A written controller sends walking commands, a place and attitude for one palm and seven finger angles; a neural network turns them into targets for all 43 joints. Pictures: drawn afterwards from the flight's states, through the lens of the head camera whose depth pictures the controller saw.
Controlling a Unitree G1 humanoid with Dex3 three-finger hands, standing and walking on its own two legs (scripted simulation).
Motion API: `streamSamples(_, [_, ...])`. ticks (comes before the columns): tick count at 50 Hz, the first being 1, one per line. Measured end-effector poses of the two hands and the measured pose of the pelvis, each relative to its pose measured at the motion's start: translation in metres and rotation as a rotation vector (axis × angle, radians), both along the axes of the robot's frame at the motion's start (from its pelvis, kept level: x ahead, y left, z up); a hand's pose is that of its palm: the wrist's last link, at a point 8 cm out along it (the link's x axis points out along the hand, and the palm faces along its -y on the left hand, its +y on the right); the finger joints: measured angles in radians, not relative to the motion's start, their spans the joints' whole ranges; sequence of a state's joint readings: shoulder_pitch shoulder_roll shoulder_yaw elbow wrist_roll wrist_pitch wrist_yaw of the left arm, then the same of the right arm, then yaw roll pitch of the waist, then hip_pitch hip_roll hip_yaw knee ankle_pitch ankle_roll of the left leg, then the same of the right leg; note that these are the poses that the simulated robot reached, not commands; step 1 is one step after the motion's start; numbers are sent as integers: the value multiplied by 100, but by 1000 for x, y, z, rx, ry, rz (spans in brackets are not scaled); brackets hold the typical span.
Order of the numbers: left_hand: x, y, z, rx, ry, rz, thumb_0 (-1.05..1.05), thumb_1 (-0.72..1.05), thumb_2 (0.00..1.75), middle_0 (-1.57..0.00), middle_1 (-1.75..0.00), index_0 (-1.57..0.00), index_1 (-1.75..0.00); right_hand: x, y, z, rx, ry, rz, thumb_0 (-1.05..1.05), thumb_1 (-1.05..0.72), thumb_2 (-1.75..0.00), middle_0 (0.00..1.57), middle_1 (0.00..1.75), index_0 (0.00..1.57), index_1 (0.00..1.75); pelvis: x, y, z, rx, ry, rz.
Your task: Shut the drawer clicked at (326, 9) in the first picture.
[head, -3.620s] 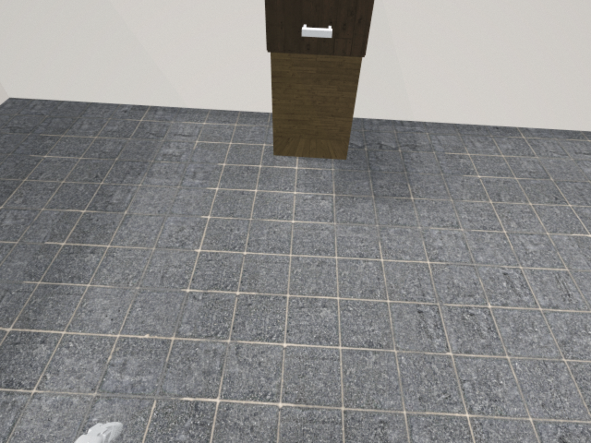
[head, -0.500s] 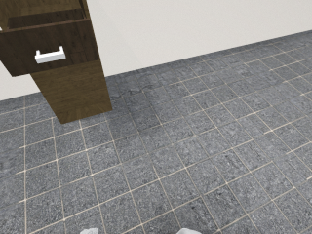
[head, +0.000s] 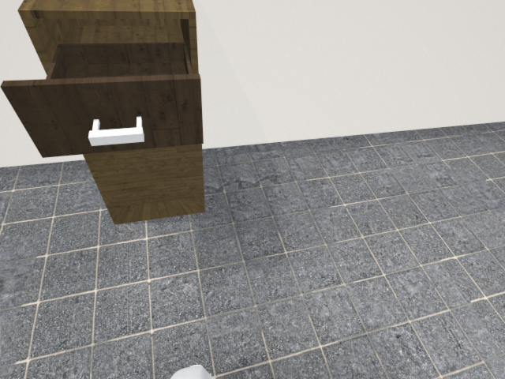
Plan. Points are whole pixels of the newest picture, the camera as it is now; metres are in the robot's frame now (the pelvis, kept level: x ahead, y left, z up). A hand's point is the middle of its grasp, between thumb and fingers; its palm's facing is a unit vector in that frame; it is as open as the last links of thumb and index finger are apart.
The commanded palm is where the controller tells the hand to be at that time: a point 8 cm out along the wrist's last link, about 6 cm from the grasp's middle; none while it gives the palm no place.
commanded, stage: turn to face it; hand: left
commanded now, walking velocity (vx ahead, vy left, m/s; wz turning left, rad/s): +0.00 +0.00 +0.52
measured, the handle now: (117, 129) +0.56 +0.34 +0.04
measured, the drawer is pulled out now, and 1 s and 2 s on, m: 0.29 0.29 0.29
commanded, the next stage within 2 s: take the last steps up to it in 0.56 s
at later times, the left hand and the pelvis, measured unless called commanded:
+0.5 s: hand out of the picture +0.12 +0.16 -0.13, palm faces +0.21 -0.94 -0.27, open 7.4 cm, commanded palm none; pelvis +0.06 -0.04 +0.02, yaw +12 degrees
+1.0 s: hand out of the picture -0.08 +0.12 -0.16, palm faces +0.44 -0.88 -0.19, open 7.4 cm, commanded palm none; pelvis +0.05 -0.02 +0.02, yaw +20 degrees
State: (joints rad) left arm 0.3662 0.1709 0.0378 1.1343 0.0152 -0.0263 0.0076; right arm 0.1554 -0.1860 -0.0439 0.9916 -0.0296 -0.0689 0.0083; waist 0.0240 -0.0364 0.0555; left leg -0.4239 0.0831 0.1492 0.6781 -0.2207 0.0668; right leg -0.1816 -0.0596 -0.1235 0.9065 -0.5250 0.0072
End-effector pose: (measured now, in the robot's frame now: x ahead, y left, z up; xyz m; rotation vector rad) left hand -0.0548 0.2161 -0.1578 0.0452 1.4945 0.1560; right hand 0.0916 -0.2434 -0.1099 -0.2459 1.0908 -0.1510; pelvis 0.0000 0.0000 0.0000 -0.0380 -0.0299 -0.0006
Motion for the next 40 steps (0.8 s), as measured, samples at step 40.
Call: streamSamples(40, [49, -46, 58, 176, -166, 273, 0, 91, 90, -20, -30, -20, -30, 99, -29, -12, 61, 192, 262, 1, -91, -90, 19, 30, 20, 29, 56, -57, 26, 73, 24, 320])
